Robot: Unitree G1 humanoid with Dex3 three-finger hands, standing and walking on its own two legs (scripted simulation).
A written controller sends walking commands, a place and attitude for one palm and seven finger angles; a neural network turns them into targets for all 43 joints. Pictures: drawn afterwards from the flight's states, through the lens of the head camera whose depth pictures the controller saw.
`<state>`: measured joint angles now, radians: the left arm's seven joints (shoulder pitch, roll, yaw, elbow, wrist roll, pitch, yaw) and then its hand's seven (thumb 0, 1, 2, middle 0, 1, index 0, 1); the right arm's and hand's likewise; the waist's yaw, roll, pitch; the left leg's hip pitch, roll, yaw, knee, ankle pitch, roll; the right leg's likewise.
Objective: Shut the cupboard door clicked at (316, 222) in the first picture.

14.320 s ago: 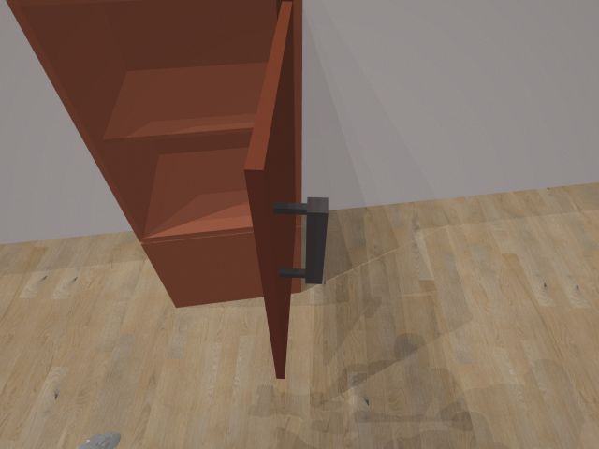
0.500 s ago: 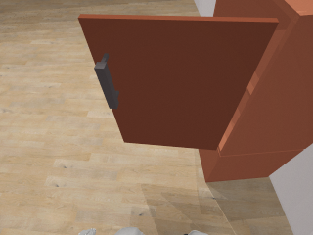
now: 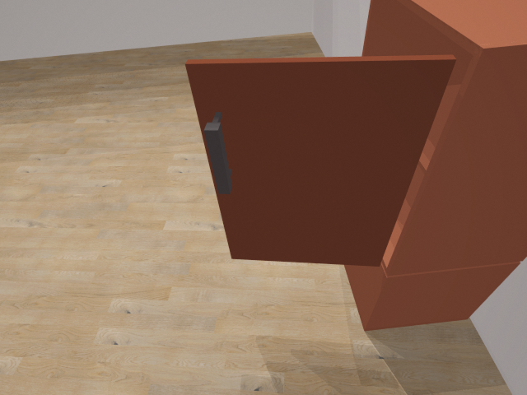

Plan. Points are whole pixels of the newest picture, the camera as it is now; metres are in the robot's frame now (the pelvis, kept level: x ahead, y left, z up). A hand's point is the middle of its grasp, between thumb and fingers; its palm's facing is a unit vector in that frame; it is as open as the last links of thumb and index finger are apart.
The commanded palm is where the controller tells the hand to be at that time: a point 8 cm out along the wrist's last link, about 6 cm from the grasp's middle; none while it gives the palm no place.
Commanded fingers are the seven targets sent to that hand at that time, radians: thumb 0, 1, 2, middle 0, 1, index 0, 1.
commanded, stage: come to a stop and stand still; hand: left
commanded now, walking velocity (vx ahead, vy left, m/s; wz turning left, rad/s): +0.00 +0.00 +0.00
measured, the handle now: (221, 154) +0.53 +0.12 +0.09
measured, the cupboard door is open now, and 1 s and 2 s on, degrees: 79 79 79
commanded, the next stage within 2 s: look again from close up in 0.20 s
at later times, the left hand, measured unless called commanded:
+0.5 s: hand out of the picture +0.04 +0.17 -0.16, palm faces +0.02 -0.97 -0.22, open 7.3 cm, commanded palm none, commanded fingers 0.00 0.90 0.90 -0.20 -0.30 -0.20 -0.30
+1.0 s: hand out of the picture +0.08 +0.16 -0.16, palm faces +0.04 -0.98 -0.22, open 7.3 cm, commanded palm none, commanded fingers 0.00 0.90 0.90 -0.20 -0.30 -0.20 -0.30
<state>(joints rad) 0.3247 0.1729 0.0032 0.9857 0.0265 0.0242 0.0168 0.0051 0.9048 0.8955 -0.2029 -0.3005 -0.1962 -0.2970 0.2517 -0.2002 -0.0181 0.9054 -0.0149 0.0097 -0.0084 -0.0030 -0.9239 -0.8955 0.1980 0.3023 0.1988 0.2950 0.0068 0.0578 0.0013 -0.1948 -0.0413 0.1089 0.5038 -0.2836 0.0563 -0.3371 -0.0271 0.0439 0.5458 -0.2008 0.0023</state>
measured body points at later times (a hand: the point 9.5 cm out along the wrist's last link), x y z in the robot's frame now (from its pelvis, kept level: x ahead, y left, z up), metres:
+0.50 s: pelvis +0.03 -0.01 +0.01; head +0.05 -0.02 +0.46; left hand +0.04 +0.22 -0.14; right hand +0.01 -0.22 -0.16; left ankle +0.00 +0.08 -0.73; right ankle +0.07 -0.13 -0.73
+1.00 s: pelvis +0.06 -0.02 +0.01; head +0.08 -0.03 +0.46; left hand +0.08 +0.21 -0.14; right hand +0.08 -0.25 -0.15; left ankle +0.00 +0.08 -0.73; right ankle +0.07 -0.13 -0.73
